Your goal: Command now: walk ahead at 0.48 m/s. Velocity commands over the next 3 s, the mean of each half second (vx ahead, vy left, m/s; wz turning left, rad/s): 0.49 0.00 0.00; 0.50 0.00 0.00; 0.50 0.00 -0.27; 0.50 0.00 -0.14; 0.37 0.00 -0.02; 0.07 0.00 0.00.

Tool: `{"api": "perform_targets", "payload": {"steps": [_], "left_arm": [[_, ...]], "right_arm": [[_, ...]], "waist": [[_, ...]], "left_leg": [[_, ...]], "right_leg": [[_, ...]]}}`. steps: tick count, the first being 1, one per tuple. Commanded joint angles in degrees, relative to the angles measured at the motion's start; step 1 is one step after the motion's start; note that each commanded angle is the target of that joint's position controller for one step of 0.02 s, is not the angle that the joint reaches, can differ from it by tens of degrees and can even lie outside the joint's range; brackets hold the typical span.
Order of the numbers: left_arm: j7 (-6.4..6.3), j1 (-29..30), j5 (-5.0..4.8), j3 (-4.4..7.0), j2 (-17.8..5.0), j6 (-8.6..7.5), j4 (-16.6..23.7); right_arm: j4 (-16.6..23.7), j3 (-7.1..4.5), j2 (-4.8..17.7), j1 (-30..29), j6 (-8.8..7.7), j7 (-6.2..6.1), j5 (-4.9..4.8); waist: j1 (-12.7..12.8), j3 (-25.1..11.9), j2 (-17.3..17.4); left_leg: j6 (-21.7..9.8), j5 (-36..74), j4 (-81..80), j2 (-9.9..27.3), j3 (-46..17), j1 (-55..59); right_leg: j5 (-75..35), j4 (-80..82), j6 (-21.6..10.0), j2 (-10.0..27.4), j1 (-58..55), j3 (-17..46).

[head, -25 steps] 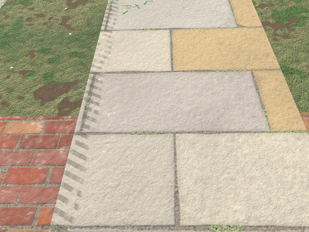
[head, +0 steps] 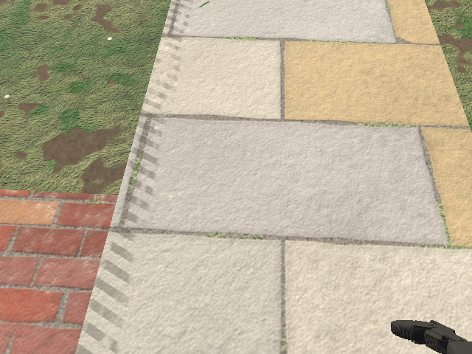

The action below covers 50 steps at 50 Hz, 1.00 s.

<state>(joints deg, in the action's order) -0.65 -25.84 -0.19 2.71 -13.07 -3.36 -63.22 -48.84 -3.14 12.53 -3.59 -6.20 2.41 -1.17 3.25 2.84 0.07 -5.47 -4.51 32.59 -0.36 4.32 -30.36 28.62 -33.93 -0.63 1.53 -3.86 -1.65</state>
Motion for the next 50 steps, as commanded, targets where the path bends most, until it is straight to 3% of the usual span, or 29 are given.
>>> {"api": "perform_targets", "payload": {"steps": [1, 2, 3, 4, 5, 6, 8, 10, 13, 17, 22, 24, 25, 26, 27, 28, 29, 30, 31, 32, 33, 35, 38, 40, 44, 48, 50], "left_arm": [[1.14, -1.83, -1.65, -0.29, -3.25, -3.49, 4.24], [1.12, 4.55, -3.02, 0.70, -6.73, -4.37, 6.80], [0.57, 7.89, -2.87, 0.80, -7.38, -4.68, 7.78], [-0.01, 9.08, -1.88, 1.41, -7.20, -4.29, 7.74], [-0.24, 7.15, -1.29, 1.65, -6.18, -3.36, 7.48], [-0.33, 5.79, -1.22, 1.62, -4.72, -2.51, 7.26], [-0.54, 6.53, -1.18, 1.64, -3.61, -1.38, 7.86], [-0.70, 11.59, -0.56, 1.93, -4.58, -1.00, 9.89], [-0.32, 17.78, -0.03, 2.04, -4.63, -1.27, 11.90], [0.59, 25.82, -0.51, 1.31, -3.41, -1.80, 13.91], [2.32, 32.13, -1.11, 0.78, -4.14, -2.44, 16.89], [2.82, 29.89, -1.25, 1.25, -5.78, -2.84, 16.94], [2.84, 25.83, -1.19, 1.98, -7.23, -3.03, 16.00], [2.61, 16.96, -1.00, 3.37, -9.59, -3.09, 13.16], [2.09, 5.47, -0.28, 4.84, -13.97, -3.09, 10.38], [2.02, -0.09, 0.23, 5.89, -18.82, -2.61, 8.89], [2.16, -0.24, -0.06, 4.32, -14.14, -2.57, 9.11], [2.04, 5.02, -0.50, 3.36, -10.89, -2.70, 9.96], [2.01, 10.01, -0.39, 2.67, -8.92, -2.73, 11.34], [2.21, 13.61, 0.22, 2.20, -7.39, -2.79, 11.86], [2.41, 15.27, 0.77, 1.65, -5.74, -2.99, 11.89], [2.51, 14.47, 0.67, 1.66, -5.83, -3.24, 10.94], [1.45, 11.44, 0.49, 2.24, -8.40, -3.40, 9.67], [0.79, 9.70, 0.29, 2.21, -8.60, -3.06, 9.15], [0.26, 6.20, -0.31, 2.17, -9.05, -2.69, 8.18], [0.09, 2.19, -0.69, 2.48, -9.49, -1.73, 6.27], [-0.15, 2.01, -0.87, 2.86, -10.06, -1.13, 5.83]], "right_arm": [[-5.07, -3.36, 12.07, 27.31, 0.45, -0.55, 0.79], [-4.25, -2.62, 9.82, 21.00, 0.08, -0.64, 0.34], [-2.84, -1.86, 7.87, 15.39, -0.34, -0.57, 0.55], [-2.67, -1.37, 6.22, 12.33, -0.77, -0.24, 1.22], [-2.96, -0.95, 4.99, 11.27, -1.11, -0.02, 1.84], [-3.52, -0.80, 4.51, 11.53, -1.11, 0.16, 1.85], [-4.57, -0.94, 5.87, 13.46, -1.08, -0.34, 1.53], [-5.11, -1.35, 8.07, 15.71, -1.01, -1.37, 1.60], [-5.68, -1.48, 8.93, 19.06, -0.51, -2.48, 1.33], [-6.74, -1.53, 9.55, 23.46, -0.13, -2.90, 0.59], [-8.71, -2.07, 10.34, 27.53, 1.16, -3.04, 0.22], [-8.62, -2.48, 11.23, 26.59, 1.76, -3.22, 0.13], [-8.21, -2.58, 11.67, 25.08, 2.03, -3.25, 0.09], [-7.80, -2.19, 10.66, 24.04, 2.31, -3.24, 0.13], [-6.41, -1.23, 8.72, 24.05, 2.29, -3.25, 0.84], [-5.64, 0.72, 1.72, 30.36, 0.97, -2.67, 1.09], [-6.26, 0.15, 5.15, 28.72, -0.57, -2.34, -0.04], [-4.78, -0.91, 9.00, 23.47, -1.38, -2.11, -1.50], [-3.97, -0.95, 9.39, 19.99, -1.59, -2.38, -1.44], [-3.76, -1.33, 8.97, 18.26, -1.29, -2.84, -0.61], [-3.93, -1.66, 8.30, 18.96, -0.44, -3.09, -0.16], [-4.22, -1.44, 5.72, 20.79, 1.05, -3.18, 0.01], [-2.34, -1.62, 5.88, 16.11, 1.74, -3.40, 0.66], [-1.07, -1.60, 5.55, 12.31, 1.63, -3.21, 0.90], [0.98, -0.90, 4.26, 4.48, 1.20, -2.36, 0.44], [3.22, -0.41, 4.46, -1.40, 0.80, -1.07, -0.05], [4.15, -0.48, 5.28, -2.07, 0.42, -0.36, -0.15]], "waist": [[-11.02, -25.20, 10.31], [-9.70, -14.83, 9.03], [-7.52, -10.18, 2.78], [-5.33, -6.83, 0.49], [-2.91, -6.34, 1.78], [-1.93, -5.80, 2.81], [-1.17, -3.38, 3.42], [-1.84, -1.24, 2.74], [-3.46, -0.30, 2.35], [-6.21, 0.64, 2.63], [-7.58, 2.27, 3.31], [-5.47, 0.86, 4.67], [-2.82, -1.65, 5.43], [1.44, -6.90, 4.71], [5.26, -15.53, 0.46], [2.23, -22.66, -14.15], [3.49, -25.08, -13.50], [2.83, -16.61, -10.59], [1.31, -11.53, -6.09], [-0.51, -7.95, -3.35], [-2.57, -6.25, -3.90], [-4.15, -5.20, -4.80], [-3.85, -2.62, -3.11], [-3.00, -1.83, -2.94], [-0.53, 0.06, -3.42], [1.24, 2.21, -3.44], [0.44, 2.24, -3.98]], "left_leg": [[-14.71, -20.03, -15.90, 22.11, -48.53, 55.46], [-11.69, -16.76, -16.94, 20.39, -38.89, 46.91], [-10.11, -9.79, -18.42, 18.56, -30.94, 36.63], [-9.09, -3.74, -19.82, 16.51, -25.07, 28.01], [-8.31, -1.83, -21.26, 14.63, -21.13, 22.94], [-8.40, -1.89, -22.69, 13.67, -19.19, 20.15], [-9.05, -1.92, -25.37, 13.02, -15.97, 16.39], [-9.46, -1.84, -27.21, 13.14, -14.61, 16.34], [-8.09, 0.46, -27.56, 12.17, -11.91, 19.28], [-6.14, 1.68, -26.94, 10.78, -7.95, 22.17], [-5.64, 4.03, -22.10, 14.74, -8.40, 31.76], [-4.52, 10.85, -18.63, 15.96, -8.69, 34.03], [-3.65, 20.55, -14.00, 15.22, -7.63, 33.98], [-2.21, 28.35, -3.91, 12.29, -5.16, 31.80], [-0.07, 19.34, 12.88, 8.98, -2.35, 21.08], [4.24, -12.50, 34.72, -1.84, -1.51, -3.16], [3.30, -28.12, 43.04, -1.84, -10.51, -10.54], [2.22, -24.70, 45.64, 1.67, -10.38, -15.67], [1.81, -19.02, 43.53, 4.98, -8.64, -14.55], [1.93, -14.89, 39.64, 7.04, -7.99, -11.82], [1.92, -12.37, 36.72, 8.68, -8.40, -8.05], [2.41, -10.52, 33.26, 9.52, -7.97, -4.84], [4.16, -3.95, 25.29, 9.94, -7.50, -9.41], [4.91, 2.27, 18.44, 9.64, -7.14, -11.19], [4.96, 10.90, 5.43, 7.08, -4.55, -8.39], [4.01, 8.64, -0.66, 5.85, -4.29, -9.80], [2.64, 4.76, -2.50, 5.37, -4.43, -9.26]], "right_leg": [[2.70, -46.45, -2.11, -3.61, 42.25, 10.47], [-1.00, -47.76, -3.06, -0.44, 47.01, 8.69], [-6.85, -44.85, -3.41, 2.92, 44.53, 7.32], [-10.11, -41.24, -3.30, 4.96, 41.33, 6.43], [-12.00, -38.69, -3.49, 6.80, 37.10, 7.03], [-12.31, -36.74, -3.44, 7.28, 35.13, 6.90], [-12.96, -32.25, -2.68, 8.20, 35.78, 6.05], [-18.19, -26.34, -1.19, 8.87, 40.45, 5.65], [-28.18, -15.74, 0.02, 8.31, 44.21, 4.95], [-35.57, -3.42, 0.22, 5.41, 41.64, 2.10], [-29.37, 3.26, -1.39, 3.90, 43.09, 1.81], [-24.93, 4.91, -2.98, 2.60, 38.66, 1.02], [-23.74, 5.81, -4.05, 0.76, 32.18, -0.59], [-24.50, 6.58, -5.65, -1.12, 20.28, -2.04], [-25.54, 4.42, -9.29, 6.65, 2.16, 6.66], [-15.52, 9.95, -18.31, 20.13, -18.31, 34.16], [-10.11, 16.43, -18.72, 21.28, -19.91, 44.37], [-10.61, 16.67, -15.64, 19.28, -13.43, 35.30], [-15.31, 17.75, -13.75, 16.99, -4.58, 27.15], [-19.36, 19.66, -12.79, 14.97, 3.72, 22.12], [-22.04, 21.57, -11.93, 12.97, 9.17, 18.25], [-24.49, 24.49, -12.45, 11.79, 13.68, 14.58], [-28.97, 26.89, -13.18, 11.65, 13.71, 11.11], [-30.52, 27.35, -12.36, 10.90, 12.29, 8.88], [-29.18, 28.04, -10.55, 9.15, 10.93, 4.82], [-29.45, 25.48, -10.38, 11.90, 3.63, 4.81], [-32.62, 22.99, -9.69, 13.76, 0.08, 5.28]]}}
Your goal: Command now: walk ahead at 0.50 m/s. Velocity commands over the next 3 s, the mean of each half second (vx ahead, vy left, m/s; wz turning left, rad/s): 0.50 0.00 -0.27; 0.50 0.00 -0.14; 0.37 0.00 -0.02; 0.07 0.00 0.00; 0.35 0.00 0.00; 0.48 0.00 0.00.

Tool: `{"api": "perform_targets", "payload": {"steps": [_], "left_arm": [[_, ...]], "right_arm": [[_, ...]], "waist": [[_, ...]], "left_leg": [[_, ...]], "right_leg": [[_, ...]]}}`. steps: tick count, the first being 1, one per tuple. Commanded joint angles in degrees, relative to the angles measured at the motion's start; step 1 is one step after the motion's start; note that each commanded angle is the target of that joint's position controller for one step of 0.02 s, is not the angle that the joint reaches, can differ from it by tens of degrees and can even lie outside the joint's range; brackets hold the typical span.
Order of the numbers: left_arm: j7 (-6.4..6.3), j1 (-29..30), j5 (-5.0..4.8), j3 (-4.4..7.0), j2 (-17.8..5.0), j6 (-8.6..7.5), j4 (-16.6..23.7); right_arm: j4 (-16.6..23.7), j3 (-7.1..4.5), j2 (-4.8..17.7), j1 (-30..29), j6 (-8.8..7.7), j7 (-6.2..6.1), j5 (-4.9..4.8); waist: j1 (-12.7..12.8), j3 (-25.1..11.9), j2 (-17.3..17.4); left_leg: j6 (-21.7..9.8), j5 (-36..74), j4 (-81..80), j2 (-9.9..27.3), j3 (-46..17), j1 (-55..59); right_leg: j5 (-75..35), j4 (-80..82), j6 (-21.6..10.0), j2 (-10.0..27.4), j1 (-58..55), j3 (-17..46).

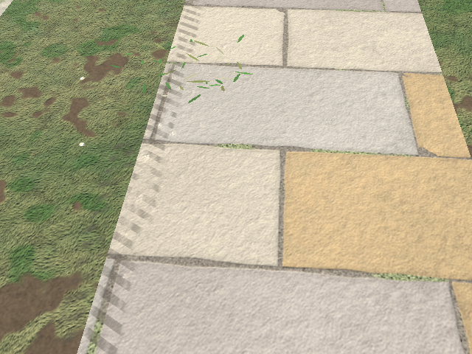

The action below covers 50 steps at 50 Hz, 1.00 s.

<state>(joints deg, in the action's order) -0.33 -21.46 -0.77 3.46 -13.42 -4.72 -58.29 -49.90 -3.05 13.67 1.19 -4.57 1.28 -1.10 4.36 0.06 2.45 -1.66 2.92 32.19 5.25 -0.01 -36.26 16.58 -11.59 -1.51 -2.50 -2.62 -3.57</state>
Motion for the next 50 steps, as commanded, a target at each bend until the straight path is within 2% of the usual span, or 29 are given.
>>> {"api": "perform_targets", "payload": {"steps": [1, 2, 3, 4, 5, 6, 7, 8, 9, 10, 12, 16, 21, 24, 27, 30, 31, 32, 33, 34, 35, 36, 37, 38, 39, 41, 43, 46, 50], "left_arm": [[-0.57, -1.83, -0.33, 2.31, -10.11, 0.51, 0.93], [-0.63, -0.72, -0.32, 2.49, -10.67, 0.74, 1.21], [-0.65, 0.74, -0.39, 2.48, -10.73, 1.04, 1.55], [-0.58, 0.82, -0.16, 1.79, -8.94, 1.21, 2.00], [-0.50, -0.55, 1.21, 0.65, -6.39, 1.08, 3.51], [0.08, -7.57, 0.02, -1.15, 0.76, -0.29, 3.09], [0.20, -2.55, -1.65, 0.55, -6.61, -1.33, 2.79], [0.16, 2.72, -2.43, 1.25, -8.80, -1.78, 4.51], [-0.33, 4.88, -2.15, 1.34, -8.27, -1.59, 4.76], [-0.70, 5.52, -1.43, 1.83, -7.59, -0.98, 4.64], [-0.52, 2.84, -1.50, 1.91, -4.96, 0.70, 4.03], [-0.47, 6.62, -1.06, 2.19, -3.94, 2.23, 5.96], [0.99, 14.14, -0.39, 1.78, -3.13, 1.69, 8.97], [1.82, 20.30, -0.08, 0.75, -1.43, 1.56, 11.49], [2.71, 24.12, -0.21, 0.31, -1.37, 1.35, 13.89], [3.42, 22.16, -0.40, 1.16, -3.87, 1.18, 14.81], [3.41, 16.47, -0.45, 2.28, -6.02, 1.19, 13.50], [2.99, 7.01, -0.51, 3.99, -9.02, 1.21, 10.59], [1.88, -2.75, -0.12, 5.77, -14.30, 1.50, 8.22], [1.66, -3.46, 0.06, 5.76, -17.67, 1.33, 7.55], [1.58, -4.37, 0.32, 4.27, -12.85, 1.05, 8.35], [1.48, 0.08, 0.37, 3.56, -10.47, 0.60, 8.61], [1.59, 4.87, 0.16, 2.91, -8.36, 0.19, 9.49], [1.77, 8.38, 0.58, 2.38, -6.28, -0.13, 9.90], [1.81, 9.98, 1.14, 1.81, -4.43, -0.42, 10.09], [1.75, 9.57, 1.00, 1.94, -5.31, -0.96, 9.48], [1.15, 8.12, 0.86, 2.32, -7.31, -1.37, 8.63], [0.14, 5.60, 0.72, 2.41, -8.11, -1.04, 7.61], [-0.14, 2.49, 0.28, 2.43, -8.69, -0.77, 6.22]], "right_arm": [[5.16, -0.81, 4.91, -5.72, -1.37, 0.99, -0.27], [4.63, -1.33, 6.10, -3.03, -1.50, 1.04, -0.23], [3.01, -2.28, 7.71, 2.83, -1.57, 0.93, -0.05], [-0.02, -3.79, 10.64, 12.88, -1.58, 0.47, 0.25], [-1.63, -4.93, 15.47, 23.03, -1.41, -0.28, 1.02], [-2.39, -4.80, 16.70, 23.73, -1.35, 0.25, 1.25], [-1.79, -3.40, 11.15, 22.10, -1.52, 0.19, 0.76], [-1.02, -2.68, 8.77, 17.49, -1.78, -0.11, 0.67], [-0.33, -2.09, 7.29, 13.09, -2.01, -0.10, 1.03], [-0.31, -1.69, 5.48, 10.41, -2.24, 0.00, 1.43], [-1.09, -1.43, 4.09, 9.44, -2.54, -0.01, 2.22], [-2.52, -2.23, 6.58, 11.34, -2.78, -1.24, 2.37], [-2.76, -2.36, 7.64, 12.86, -2.18, -2.55, 2.11], [-4.83, -2.48, 7.95, 18.31, -1.41, -2.62, 1.36], [-6.30, -2.86, 8.88, 21.21, -0.12, -2.38, 0.55], [-6.52, -3.32, 10.82, 19.55, 0.62, -2.48, 0.01], [-6.55, -3.36, 11.34, 18.43, 0.93, -2.55, -0.01], [-6.33, -3.01, 10.90, 17.28, 1.15, -2.62, -0.15], [-4.99, -2.31, 9.52, 17.28, 0.79, -2.63, 0.71], [-4.21, 0.22, 0.95, 24.49, -0.66, -1.48, 1.03], [-4.20, -0.91, 5.88, 18.76, -2.64, -0.87, -1.33], [-2.05, -1.61, 7.68, 12.66, -3.44, -0.71, -2.92], [-1.79, -1.53, 7.27, 10.85, -3.71, -1.13, -2.21], [-2.29, -2.09, 7.30, 10.37, -3.36, -1.59, -1.03], [-2.91, -2.35, 6.98, 12.26, -2.48, -1.65, -0.69], [-3.37, -2.24, 4.95, 14.41, -0.87, -1.81, -0.41], [-2.39, -2.12, 4.64, 11.63, 0.03, -2.14, 0.22], [-0.65, -2.01, 4.67, 5.99, 0.07, -1.97, 0.85], [0.99, -1.11, 3.32, -1.68, -0.42, -1.02, 0.33]], "waist": [[-1.69, 4.26, -6.89], [-3.47, 2.48, -7.70], [-6.92, -1.11, -7.92], [-11.02, -7.32, -6.47], [-13.18, -16.54, 2.77], [-8.94, -23.11, 16.77], [-11.03, -18.31, 8.81], [-10.35, -10.51, 6.07], [-8.22, -6.79, 1.21], [-6.61, -3.58, 0.92], [-4.18, -2.30, 3.13], [-3.76, 1.14, 0.77], [-5.47, 3.19, 0.02], [-7.93, 5.71, -1.43], [-8.48, 6.68, -1.11], [-4.77, 3.23, 2.66], [-1.08, -0.33, 3.88], [3.76, -5.31, 3.24], [6.78, -12.20, -2.65], [-0.03, -19.27, -15.34], [3.39, -21.35, -9.67], [3.01, -12.83, -9.38], [0.73, -8.13, -5.06], [-1.36, -4.71, -3.73], [-3.52, -3.93, -4.39], [-5.39, -2.79, -4.71], [-5.53, -0.24, -4.45], [-4.08, 1.50, -4.88], [-1.39, 3.19, -5.66]], "left_leg": [[-1.92, -4.77, -2.85, -0.87, 0.27, -1.01], [-2.77, -6.76, -3.23, -2.32, 1.44, 3.78], [-3.98, -6.99, -4.18, -4.41, 3.30, 12.43], [-5.83, -5.59, -3.18, -3.89, 2.27, 27.76], [-9.35, -5.53, -2.24, 9.06, -12.98, 45.82], [-17.47, -17.00, -11.67, 19.53, -39.58, 60.29], [-14.59, -22.45, -14.26, 17.48, -37.67, 56.30], [-11.68, -19.85, -15.11, 15.89, -28.02, 48.33], [-10.19, -14.96, -16.93, 13.96, -21.40, 39.78], [-9.20, -11.96, -19.07, 11.86, -15.93, 33.47], [-8.35, -9.05, -22.24, 9.87, -9.53, 27.93], [-8.67, -1.94, -24.99, 9.64, -1.45, 27.36], [-6.72, 1.66, -26.03, 8.00, 7.15, 29.92], [-7.21, 3.75, -25.44, 9.34, 8.46, 34.77], [-7.92, 9.49, -21.89, 11.65, 8.70, 42.06], [-6.85, 31.14, -14.23, 12.64, 9.61, 44.63], [-5.84, 38.20, -7.19, 11.84, 10.45, 44.25], [-4.08, 37.54, 3.81, 9.43, 12.11, 39.16], [-1.97, 18.90, 21.55, 6.66, 12.54, 23.65], [1.03, -34.06, 41.66, -5.38, 6.76, 2.68], [0.03, -37.33, 47.73, -5.08, -4.53, -2.46], [-0.88, -33.01, 48.03, -2.30, -3.96, -7.31], [-1.32, -27.49, 43.67, 0.75, -3.48, -6.12], [-1.07, -24.37, 39.91, 2.47, -3.04, -3.23], [-1.04, -22.20, 38.15, 3.79, -3.59, 0.73], [-0.35, -20.57, 34.20, 4.64, -3.48, 3.05], [0.97, -16.76, 29.15, 5.13, -2.94, 0.27], [2.30, -6.62, 18.71, 4.63, -2.27, -3.50], [2.03, 3.26, 4.93, 1.48, 0.46, -0.31]], "right_leg": [[-23.94, -0.99, -8.23, 18.29, -2.21, 7.22], [-31.75, -4.08, -7.56, 18.10, -2.60, 6.73], [-41.25, -10.91, -6.49, 16.46, -1.81, 5.07], [-41.72, -22.94, -4.84, 13.20, 4.37, 3.45], [-20.23, -42.90, -2.75, 8.54, 18.00, 0.97], [16.82, -59.43, -0.51, -1.19, 38.14, 6.04], [16.37, -65.26, -1.40, 2.03, 43.96, 12.28], [10.75, -65.11, -2.26, 4.79, 46.60, 10.91], [5.20, -62.43, -2.14, 7.85, 43.64, 9.82], [1.94, -59.13, -1.99, 9.47, 41.22, 9.72], [-1.33, -56.41, -2.05, 11.13, 36.37, 10.15], [-9.00, -50.45, -1.03, 11.18, 42.36, 11.06], [-21.31, -35.51, -0.44, 9.74, 43.08, 7.14], [-20.59, -28.64, -1.25, 8.74, 44.32, 4.58], [-14.50, -24.42, -2.42, 7.34, 46.18, 2.20], [-7.17, -22.41, -5.03, 3.48, 36.94, -1.51], [-6.88, -21.20, -6.33, 1.33, 28.79, -2.59], [-11.85, -17.73, -8.13, -0.48, 14.47, -2.78], [-14.98, -19.90, -11.52, 8.56, -4.96, 10.10], [-6.71, -13.06, -21.60, 23.48, -20.43, 40.65], [-5.38, -7.38, -20.69, 24.32, -20.73, 45.30], [-9.87, -6.71, -17.82, 22.14, -14.49, 34.82], [-14.70, -5.94, -15.58, 19.73, -5.90, 27.37], [-18.22, -4.41, -14.36, 17.81, 1.95, 22.37], [-19.15, -2.43, -13.79, 16.39, 6.73, 19.26], [-18.71, 0.96, -14.03, 15.85, 10.91, 16.96], [-20.16, 3.28, -14.08, 15.59, 12.86, 14.28], [-21.22, 4.19, -12.53, 13.93, 11.49, 10.45], [-17.62, 4.62, -10.29, 12.09, 10.64, 6.49]]}}
Over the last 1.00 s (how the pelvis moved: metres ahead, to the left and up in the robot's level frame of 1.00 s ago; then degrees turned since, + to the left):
0.56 -0.04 0.03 0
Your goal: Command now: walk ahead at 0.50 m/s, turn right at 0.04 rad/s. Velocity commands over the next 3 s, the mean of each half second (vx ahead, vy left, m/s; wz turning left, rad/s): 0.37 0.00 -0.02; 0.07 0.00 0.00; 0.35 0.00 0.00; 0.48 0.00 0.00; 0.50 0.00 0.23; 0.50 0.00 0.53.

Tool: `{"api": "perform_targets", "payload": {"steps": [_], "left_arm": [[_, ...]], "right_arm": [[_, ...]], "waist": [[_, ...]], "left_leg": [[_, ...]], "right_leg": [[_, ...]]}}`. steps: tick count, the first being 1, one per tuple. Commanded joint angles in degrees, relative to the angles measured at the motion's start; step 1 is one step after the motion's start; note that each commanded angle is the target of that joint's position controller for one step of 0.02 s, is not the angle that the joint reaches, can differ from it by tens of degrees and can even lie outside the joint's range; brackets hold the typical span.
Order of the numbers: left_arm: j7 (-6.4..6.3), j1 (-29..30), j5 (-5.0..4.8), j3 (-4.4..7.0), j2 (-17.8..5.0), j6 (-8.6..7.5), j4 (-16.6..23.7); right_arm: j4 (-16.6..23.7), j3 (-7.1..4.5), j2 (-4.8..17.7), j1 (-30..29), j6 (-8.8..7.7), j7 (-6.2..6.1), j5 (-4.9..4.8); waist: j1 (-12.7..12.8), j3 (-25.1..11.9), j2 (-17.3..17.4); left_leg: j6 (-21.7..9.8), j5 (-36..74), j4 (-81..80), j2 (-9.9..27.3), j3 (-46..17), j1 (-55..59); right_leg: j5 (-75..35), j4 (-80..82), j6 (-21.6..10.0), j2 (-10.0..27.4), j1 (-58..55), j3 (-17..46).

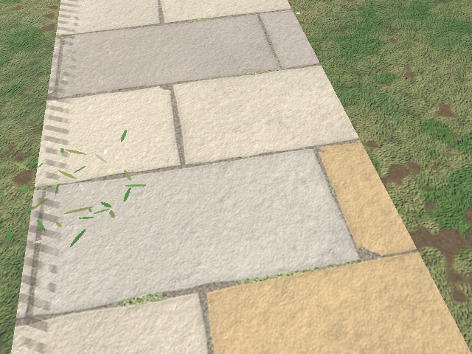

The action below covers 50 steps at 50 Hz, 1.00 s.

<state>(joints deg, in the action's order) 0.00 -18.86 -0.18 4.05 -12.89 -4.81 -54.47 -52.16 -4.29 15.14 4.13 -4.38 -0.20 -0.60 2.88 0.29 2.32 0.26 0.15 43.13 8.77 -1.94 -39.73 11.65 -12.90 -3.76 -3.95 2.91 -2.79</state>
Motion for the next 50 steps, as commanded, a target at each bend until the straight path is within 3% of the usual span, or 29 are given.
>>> {"api": "perform_targets", "payload": {"steps": [1, 4, 6, 8, 9, 10, 11, 12, 13, 14, 15, 18, 21, 24, 27, 30, 31, 32, 33, 34, 35, 38, 42, 47, 48, 50], "left_arm": [[-0.47, -1.25, -0.46, 1.89, -9.37, -0.60, 1.77], [-0.58, -3.57, -0.77, 2.13, -9.70, 0.04, 0.03], [-0.88, -2.99, -0.89, 2.43, -10.41, 0.58, -0.37], [-1.06, -0.42, -1.00, 2.61, -11.29, 1.12, 0.07], [-1.09, 0.10, -0.86, 2.06, -10.01, 1.39, 0.32], [-1.14, -1.41, 0.24, 1.01, -7.81, 1.50, 1.42], [-0.51, -8.98, -0.08, -0.92, -0.25, 0.29, 1.14], [-0.34, -5.23, -1.01, 0.26, -6.42, -0.88, 0.55], [-0.37, -0.54, -2.02, 0.91, -8.78, -1.43, 1.87], [-0.91, 1.63, -1.70, 0.88, -8.72, -1.37, 2.14], [-1.40, 2.79, -0.84, 1.37, -8.56, -0.87, 2.07], [-1.83, -0.31, -0.57, 1.19, -5.04, 1.45, 1.30], [-2.20, 2.65, 0.10, 0.72, -3.87, 2.45, 2.36], [-1.96, 6.84, -0.02, 0.33, -4.10, 2.96, 2.75], [-1.84, 9.88, -0.14, 0.54, -5.24, 3.58, 2.94], [-1.67, 9.54, 0.71, 0.78, -5.63, 3.39, 2.18], [-1.78, 9.04, 1.27, 1.16, -7.53, 3.25, 1.86], [-2.08, 9.35, 1.25, 1.60, -10.48, 3.29, 2.11], [-2.12, 10.88, 0.85, 1.29, -9.68, 3.63, 1.54], [-1.67, 12.41, 0.31, 0.90, -6.82, 3.89, 1.41], [-1.36, 13.41, 0.23, 0.67, -5.70, 3.99, 1.44], [-1.18, 13.18, 0.44, 0.72, -6.62, 3.30, 0.36], [-1.43, 12.86, 0.17, 0.54, -6.38, 3.20, -1.30], [-1.54, 13.95, 0.08, 0.42, -6.29, 3.84, -2.56], [-1.51, 13.15, 0.04, 0.31, -5.72, 4.03, -3.36], [-1.57, 12.92, -0.69, 0.75, -6.57, 4.51, -3.86]], "right_arm": [[3.68, 0.31, 1.86, -6.23, -0.67, 0.71, -0.34], [5.21, 0.54, 2.64, -9.40, -1.06, 1.74, -0.65], [5.58, 0.23, 4.08, -8.43, -1.49, 2.37, -0.74], [3.77, -0.99, 6.61, -1.13, -1.73, 2.46, -0.52], [0.65, -2.39, 9.11, 8.39, -1.64, 2.14, -0.25], [-1.34, -3.52, 13.44, 18.40, -1.48, 1.60, 0.47], [-2.44, -3.80, 16.03, 19.94, -1.33, 2.07, 0.84], [-1.55, -2.19, 10.77, 18.19, -1.45, 2.15, 0.35], [-0.50, -1.47, 8.58, 13.01, -1.66, 1.94, 0.41], [0.63, -0.85, 7.25, 8.15, -1.76, 1.95, 0.76], [0.71, -0.44, 5.65, 5.65, -1.83, 2.07, 1.13], [-0.76, 0.54, 3.51, 4.62, -1.92, 1.84, 2.14], [-1.45, 0.36, 5.55, 3.22, -1.48, 0.59, 2.01], [-2.28, 0.21, 6.92, 4.04, -0.36, -0.11, 1.66], [-3.53, 0.53, 6.46, 5.21, 0.66, -0.20, 1.48], [-4.12, 1.13, 5.05, 4.58, 1.49, -0.37, 0.41], [-4.57, 1.50, 3.84, 6.89, 1.47, -0.38, 0.70], [-4.89, 1.63, 2.98, 10.50, 1.26, -0.29, 1.87], [-5.96, 1.83, 1.36, 14.92, 1.42, -0.42, 1.86], [-5.79, 1.96, 1.87, 12.31, 1.91, -0.71, 1.67], [-5.36, 1.68, 3.41, 9.45, 2.60, -0.93, 1.34], [-5.47, 1.45, 4.33, 8.08, 3.90, -1.31, 1.15], [-6.23, 1.35, 4.34, 7.79, 3.88, -1.32, 0.86], [-7.46, 1.38, 3.91, 8.34, 4.36, -1.49, 0.80], [-8.26, 1.47, 3.38, 9.71, 4.45, -1.49, 0.78], [-8.47, 1.12, 4.37, 9.75, 4.61, -1.52, 0.27]], "waist": [[0.72, 3.43, -5.72], [1.25, 4.59, -6.27], [-0.39, 3.87, -7.10], [-5.07, -0.78, -8.30], [-9.22, -6.45, -7.01], [-11.59, -14.99, 0.63], [-6.77, -21.01, 16.26], [-8.84, -19.57, 9.87], [-8.11, -12.57, 7.15], [-5.96, -8.85, 1.41], [-4.49, -6.19, -0.41], [-0.78, -5.60, 2.10], [0.11, -5.64, 2.53], [-1.56, -6.81, 2.68], [-2.72, -5.34, 2.71], [-1.00, -3.72, 1.54], [-1.59, -4.05, -1.12], [-4.77, -5.28, -5.93], [-7.71, -6.15, -11.46], [-6.32, -5.02, -11.08], [-5.25, -3.25, -9.23], [-4.57, -3.34, -6.34], [-3.98, -4.94, -4.48], [-3.92, -4.07, -2.83], [-4.08, -4.86, -2.78], [-3.81, -1.65, -1.54]], "left_leg": [[-0.04, 6.34, -7.82, -2.55, 2.61, 3.27], [-1.63, 3.14, -11.71, -3.28, 1.99, 1.37], [-3.33, -0.99, -13.38, -3.98, 1.91, 3.18], [-5.34, -3.95, -14.52, -7.22, 4.69, 14.48], [-6.91, -3.07, -14.23, -8.31, 5.35, 27.59], [-10.47, -3.25, -13.09, 2.53, -7.47, 44.90], [-19.80, -9.73, -21.42, 14.28, -35.43, 61.09], [-17.68, -8.00, -24.43, 12.83, -36.71, 59.55], [-15.71, 2.38, -23.57, 11.67, -26.82, 52.42], [-14.64, 14.17, -23.41, 9.80, -19.00, 43.86], [-14.25, 21.35, -24.17, 8.08, -13.72, 36.75], [-14.08, 29.91, -26.94, 5.20, -6.03, 27.77], [-13.87, 33.14, -27.74, 3.44, -1.01, 26.22], [-12.43, 29.37, -28.06, 2.17, 1.29, 26.87], [-12.09, 19.52, -27.79, 2.73, -0.07, 28.12], [-9.18, 7.01, -23.77, 0.98, -0.92, 27.23], [-6.62, 0.87, -21.55, -1.38, -0.56, 26.24], [-4.31, -7.66, -18.56, -5.25, 1.51, 23.30], [-2.49, -15.99, -19.33, -7.74, 3.18, 21.69], [-1.77, -16.37, -20.05, -7.82, 3.84, 24.23], [-1.67, -15.61, -19.96, -7.72, 3.99, 24.62], [-2.07, -10.49, -19.37, -6.67, 3.17, 25.82], [-1.78, -4.91, -18.14, -6.05, 3.04, 27.50], [-1.46, -5.15, -17.97, -5.93, 3.19, 27.80], [-1.60, -10.49, -18.52, -6.30, 3.69, 28.19], [-3.31, -26.59, -19.19, -6.63, 3.29, 24.99]], "right_leg": [[-11.78, 5.68, -7.98, 14.06, 3.81, 5.75], [-12.99, 2.92, -7.48, 17.12, -2.74, 6.52], [-17.74, 0.22, -6.29, 18.96, -6.27, 7.03], [-33.92, -8.19, -4.50, 17.75, -6.88, 5.26], [-37.45, -19.32, -2.90, 14.56, -3.21, 2.92], [-20.49, -38.12, -0.77, 10.76, 8.74, 0.09], [18.96, -57.01, 2.98, -0.64, 30.49, 2.97], [22.60, -63.51, 2.29, 1.59, 35.59, 10.68], [19.04, -64.90, 1.94, 3.91, 38.11, 9.47], [14.74, -62.70, 2.24, 7.00, 35.44, 7.52], [12.79, -59.49, 2.61, 8.61, 32.58, 6.90], [10.25, -51.95, 3.20, 10.17, 24.06, 6.57], [3.45, -39.11, 4.62, 10.21, 22.51, 5.59], [-4.15, -29.25, 5.15, 8.99, 18.39, 4.08], [-4.70, -23.83, 4.88, 8.42, 17.04, 4.21], [-9.89, -12.80, 2.98, 7.43, 10.97, 3.42], [-19.98, -10.41, 1.99, 9.66, 6.97, 5.92], [-30.15, -12.69, 0.20, 13.30, 2.17, 9.01], [-27.76, -13.54, -3.21, 15.19, 1.53, 10.96], [-18.97, -12.56, -2.71, 13.50, 5.33, 10.41], [-14.51, -12.06, -1.15, 11.62, 7.72, 9.16], [-18.09, -13.80, 0.31, 9.55, 7.40, 7.03], [-23.97, -15.79, -0.45, 9.20, 5.13, 6.40], [-22.29, -16.04, -0.67, 8.61, 5.18, 5.82], [-16.08, -15.77, -0.59, 7.91, 4.90, 5.15], [4.82, -16.64, -0.89, 5.80, 7.63, 3.66]]}}
Over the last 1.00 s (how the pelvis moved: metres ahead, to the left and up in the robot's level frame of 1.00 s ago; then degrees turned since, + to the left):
0.55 -0.06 0.01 -14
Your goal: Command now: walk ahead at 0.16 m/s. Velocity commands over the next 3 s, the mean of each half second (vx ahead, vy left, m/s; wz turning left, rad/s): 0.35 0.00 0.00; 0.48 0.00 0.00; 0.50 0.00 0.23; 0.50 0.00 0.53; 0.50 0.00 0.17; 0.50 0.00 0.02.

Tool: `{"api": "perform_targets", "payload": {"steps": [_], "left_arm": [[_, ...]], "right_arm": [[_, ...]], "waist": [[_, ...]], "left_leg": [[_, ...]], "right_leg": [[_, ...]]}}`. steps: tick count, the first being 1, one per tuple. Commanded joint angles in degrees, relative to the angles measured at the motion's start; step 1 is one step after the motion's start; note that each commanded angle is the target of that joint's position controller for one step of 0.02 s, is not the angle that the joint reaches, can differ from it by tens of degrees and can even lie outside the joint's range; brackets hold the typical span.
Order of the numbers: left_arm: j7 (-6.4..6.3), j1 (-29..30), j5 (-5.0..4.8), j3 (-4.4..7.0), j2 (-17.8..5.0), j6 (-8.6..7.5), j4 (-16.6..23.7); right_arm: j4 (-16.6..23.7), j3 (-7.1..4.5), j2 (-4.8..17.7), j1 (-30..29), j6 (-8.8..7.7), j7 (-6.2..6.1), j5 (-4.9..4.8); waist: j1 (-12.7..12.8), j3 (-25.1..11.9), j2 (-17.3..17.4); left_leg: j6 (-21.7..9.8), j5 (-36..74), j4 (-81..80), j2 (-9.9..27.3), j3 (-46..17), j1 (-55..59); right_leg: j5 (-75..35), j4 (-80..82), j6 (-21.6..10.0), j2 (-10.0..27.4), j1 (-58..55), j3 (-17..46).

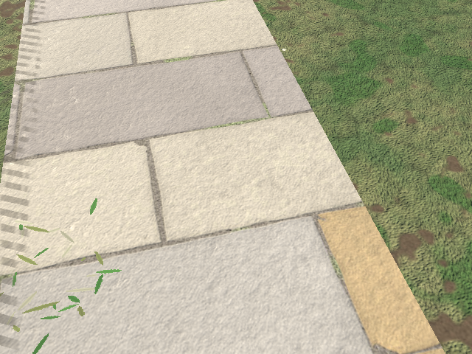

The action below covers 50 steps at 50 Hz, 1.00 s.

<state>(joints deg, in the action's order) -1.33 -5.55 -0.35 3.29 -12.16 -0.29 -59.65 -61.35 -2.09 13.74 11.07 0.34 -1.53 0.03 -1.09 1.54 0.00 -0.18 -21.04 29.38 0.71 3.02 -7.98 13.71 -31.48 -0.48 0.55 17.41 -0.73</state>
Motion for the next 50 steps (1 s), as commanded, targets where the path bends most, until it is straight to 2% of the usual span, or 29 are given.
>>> {"api": "perform_targets", "payload": {"steps": [1, 3, 6, 8, 9, 10, 11, 12, 13, 14, 16, 17, 19, 23, 28, 31, 32, 33, 34, 35, 36, 37, 38, 39, 40, 42, 45, 47, 50], "left_arm": [[-0.30, -0.21, -0.64, 1.56, -7.31, -0.07, 1.49], [-0.16, 1.50, -0.82, 1.42, -6.78, -1.36, 2.38], [1.25, 4.34, -0.92, 0.98, -4.54, -4.26, 4.14], [2.07, 2.12, -1.05, 1.06, -4.40, -5.19, 3.59], [2.28, -2.70, -1.29, 1.43, -4.77, -5.29, 1.90], [2.37, -9.88, -1.47, 2.52, -7.27, -5.41, -0.49], [2.43, -17.35, -1.75, 4.54, -13.68, -5.65, -2.82], [2.88, -23.21, -1.15, 4.07, -13.66, -5.76, -3.79], [2.96, -19.27, -0.48, 2.16, -9.39, -6.34, -3.04], [2.97, -15.76, -0.20, 1.41, -7.55, -6.55, -1.69], [3.00, -12.32, -0.11, 0.13, -5.57, -6.60, -0.66], [2.79, -12.01, 0.07, -0.20, -5.15, -6.21, -0.56], [1.94, -13.79, 0.35, -0.22, -6.34, -5.72, -0.89], [0.40, -15.20, 0.48, 0.33, -9.19, -5.26, -0.52], [0.34, -18.98, -0.65, 1.04, -9.44, -4.98, -1.72], [0.30, -17.46, -0.74, 1.75, -10.58, -4.37, -1.39], [0.29, -16.43, -0.69, 1.94, -11.12, -4.09, -1.04], [0.26, -15.68, -0.48, 1.65, -10.32, -3.70, -0.69], [0.29, -15.57, 0.21, 0.93, -8.88, -3.52, 0.38], [0.76, -22.07, 0.07, -1.04, -1.59, -4.51, 1.35], [1.20, -19.39, -0.76, -0.67, -3.74, -6.08, 1.04], [1.44, -14.30, -2.47, 0.54, -7.79, -6.97, 2.97], [1.11, -11.07, -2.60, 0.67, -8.65, -7.29, 3.94], [0.55, -9.91, -1.81, 1.14, -8.55, -7.06, 4.08], [0.15, -11.23, -1.21, 1.49, -7.81, -6.18, 3.70], [-0.01, -13.10, -0.98, 1.39, -5.52, -4.68, 3.39], [-0.26, -7.47, -0.33, 1.81, -6.42, -3.93, 5.75], [-0.07, -3.47, 0.08, 1.95, -6.48, -4.06, 7.19], [0.65, 1.41, -0.08, 1.66, -5.61, -4.54, 8.60]], "right_arm": [[1.03, -1.18, 6.18, 2.54, -0.29, -0.25, -0.65], [1.15, -1.32, 6.88, 4.74, -1.60, -0.36, -1.27], [-0.03, -2.44, 10.53, 8.46, -4.01, -0.22, -1.75], [0.51, -2.26, 9.31, 7.63, -4.89, 0.21, -1.72], [1.48, -2.16, 9.00, 5.20, -4.96, 0.50, -1.70], [3.43, -1.93, 8.59, 0.81, -5.16, 0.67, -1.56], [5.96, -1.15, 5.49, -1.05, -5.92, 0.72, -1.32], [6.75, -0.99, 4.50, -1.21, -6.69, 0.53, -1.07], [7.52, -1.55, 6.17, -2.59, -7.19, 1.01, -2.29], [7.25, -1.52, 5.54, -2.16, -7.18, 1.47, -3.15], [6.80, -2.20, 5.59, -1.84, -6.64, 1.60, -2.36], [6.79, -2.47, 5.39, -1.41, -6.14, 1.69, -2.05], [7.28, -2.53, 4.10, -2.72, -5.35, 1.80, -1.56], [10.68, -1.58, 1.56, -11.90, -4.92, 1.95, -1.22], [13.15, -1.26, 2.89, -18.39, -5.00, 3.15, -1.77], [13.57, -2.13, 5.48, -16.29, -5.52, 3.84, -1.78], [12.64, -2.97, 6.99, -12.19, -5.60, 3.79, -1.65], [9.78, -4.34, 9.00, -3.07, -5.49, 3.54, -1.66], [7.05, -5.62, 12.19, 7.65, -5.33, 3.06, -1.34], [5.50, -6.53, 17.13, 14.10, -5.06, 2.96, -0.21], [5.69, -4.94, 13.16, 12.73, -5.27, 3.31, -0.56], [6.49, -4.02, 10.54, 6.93, -5.75, 3.35, -0.91], [7.93, -3.24, 8.32, 1.71, -6.10, 3.41, -0.70], [8.35, -2.75, 6.70, -1.94, -6.44, 3.66, 0.01], [8.41, -2.23, 5.11, -3.82, -6.77, 3.86, 0.57], [7.62, -2.03, 4.74, -3.11, -6.84, 3.83, 0.54], [6.48, -2.49, 7.57, 0.83, -6.93, 2.46, 0.47], [5.93, -2.54, 8.06, 3.57, -6.70, 1.66, 0.34], [5.60, -2.40, 8.09, 6.25, -6.37, 1.05, -0.09]], "waist": [[0.37, -0.04, 2.10], [-0.60, 5.24, 3.69], [-0.90, 8.53, 10.02], [0.74, 7.15, 8.54], [3.24, 5.40, 7.52], [6.89, 3.12, 3.94], [8.58, 0.08, -9.94], [10.07, -4.22, -17.76], [7.31, -2.27, -9.67], [5.32, -1.06, -6.21], [2.77, 1.32, -2.71], [2.10, 1.67, -3.81], [2.10, 2.21, -4.18], [3.74, 4.20, -3.87], [4.80, 6.38, -4.70], [1.90, 4.08, -5.37], [-0.69, 0.98, -6.13], [-5.07, -4.20, -5.78], [-9.00, -11.29, -2.67], [-5.88, -20.19, 12.70], [-6.38, -21.45, 12.79], [-5.01, -12.54, 10.62], [-3.26, -7.67, 5.98], [-1.19, -4.46, 3.37], [1.09, -3.41, 4.21], [2.63, -2.69, 5.22], [2.05, 0.22, 3.40], [1.02, 0.93, 2.71], [-0.32, 1.37, 3.10]], "left_leg": [[-4.20, -12.28, -6.53, 2.47, -3.37, -8.74], [-7.07, -18.75, -9.43, 6.12, -9.08, -8.32], [-12.70, -11.42, -13.88, 17.57, -23.25, -0.29], [-12.03, 0.04, -10.30, 17.61, -21.12, 0.19], [-10.20, 3.83, -7.33, 15.11, -17.08, -3.58], [-7.06, 12.29, 0.68, 9.67, -10.20, -10.34], [-1.56, 17.04, 20.85, -0.03, 0.52, -22.01], [0.13, -8.33, 38.82, -3.35, -2.34, -33.84], [-1.76, -10.51, 45.62, -0.35, -8.14, -38.73], [-3.30, -6.85, 47.71, 1.97, -8.08, -39.94], [-4.20, 1.84, 40.66, 6.11, -7.05, -38.05], [-3.72, 4.00, 37.22, 6.74, -6.06, -35.04], [-1.98, 7.72, 31.25, 6.49, -3.98, -33.29], [0.07, 17.04, 13.66, 4.80, -1.72, -30.23], [-1.64, 20.80, 4.29, 3.62, -1.55, -27.67], [-4.19, 17.10, 1.66, 2.16, -0.98, -22.52], [-5.20, 16.05, 1.60, 0.33, 0.51, -15.90], [-6.63, 15.78, 1.49, -1.61, 1.84, -4.29], [-9.25, 13.70, 2.80, 4.26, -5.18, 12.49], [-18.24, -1.90, -5.06, 19.24, -34.04, 30.55], [-18.19, -8.61, -14.48, 21.15, -47.06, 29.54], [-15.40, -8.76, -15.27, 19.80, -39.35, 22.25], [-13.77, -3.90, -16.16, 17.86, -31.30, 13.35], [-12.75, 1.67, -17.59, 15.85, -25.20, 4.92], [-11.68, 5.23, -19.04, 13.59, -20.55, -0.60], [-12.14, 7.34, -21.51, 12.12, -16.38, -5.44], [-13.35, 10.12, -24.31, 12.27, -13.90, -5.40], [-13.14, 12.71, -24.71, 12.37, -12.74, -2.67], [-11.60, 16.16, -24.46, 10.70, -8.71, -0.67]], "right_leg": [[13.05, 1.82, -4.31, 0.64, -3.82, 1.42], [18.64, -0.07, -4.29, -0.11, 3.83, 1.15], [7.60, -9.58, -3.84, -0.54, 14.34, -2.79], [6.25, -7.15, -4.84, 0.16, 11.07, -2.64], [4.82, -3.42, -5.59, -0.45, 2.79, -2.76], [1.59, 1.48, -7.32, 0.31, -8.85, 0.82], [-0.50, 8.78, -12.46, 8.63, -21.33, 18.59], [-5.71, 17.74, -18.33, 19.78, -30.67, 38.47], [-7.72, 16.36, -17.24, 21.12, -29.08, 37.29], [-9.41, 15.52, -15.73, 19.64, -26.83, 30.45], [-12.73, 17.70, -12.51, 16.09, -21.06, 19.60], [-12.78, 19.29, -11.32, 14.11, -18.45, 15.94], [-14.71, 21.76, -10.97, 12.41, -16.49, 11.89], [-15.02, 24.78, -10.40, 10.83, -12.65, 6.65], [-13.45, 25.03, -9.96, 13.41, -15.91, 4.98], [-24.96, 19.72, -8.47, 15.14, -20.47, 3.94], [-35.22, 14.35, -7.62, 14.46, -20.54, 2.66], [-41.91, 3.90, -6.22, 11.93, -17.99, 0.50], [-33.27, -12.02, -4.24, 8.95, -7.33, -1.39], [-1.49, -35.61, -0.21, -1.64, 13.79, -2.10], [18.05, -44.76, -1.32, -2.71, 20.19, 7.25], [15.11, -48.19, -2.54, 0.57, 25.86, 6.99], [9.67, -46.35, -3.36, 3.90, 24.91, 5.46], [5.24, -42.60, -3.46, 6.26, 22.00, 4.65], [2.70, -39.55, -3.64, 8.12, 17.86, 5.11], [1.61, -35.79, -3.30, 9.08, 14.49, 4.84], [-4.82, -27.82, -1.31, 9.66, 20.29, 4.39], [-10.80, -21.47, -0.16, 9.45, 24.07, 4.34], [-18.62, -11.91, 0.39, 7.82, 23.37, 2.81]]}}
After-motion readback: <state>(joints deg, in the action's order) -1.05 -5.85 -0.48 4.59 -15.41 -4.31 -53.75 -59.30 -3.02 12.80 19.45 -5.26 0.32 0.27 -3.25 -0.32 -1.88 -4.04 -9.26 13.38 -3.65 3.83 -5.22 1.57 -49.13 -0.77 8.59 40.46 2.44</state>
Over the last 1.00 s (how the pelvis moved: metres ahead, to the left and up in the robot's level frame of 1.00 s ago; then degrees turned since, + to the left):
0.32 0.04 -0.01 1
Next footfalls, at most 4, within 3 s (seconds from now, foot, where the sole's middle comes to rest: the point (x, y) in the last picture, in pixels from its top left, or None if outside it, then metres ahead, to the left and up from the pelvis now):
0.68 left None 0.42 0.13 -0.77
1.24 right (280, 278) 0.73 -0.11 -0.77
1.78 left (187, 216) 0.98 0.18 -0.77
2.32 right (204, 139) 1.35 0.14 -0.77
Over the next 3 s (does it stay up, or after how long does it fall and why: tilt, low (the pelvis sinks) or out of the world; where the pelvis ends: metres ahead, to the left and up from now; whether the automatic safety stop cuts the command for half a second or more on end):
stays up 1.46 0.37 0.00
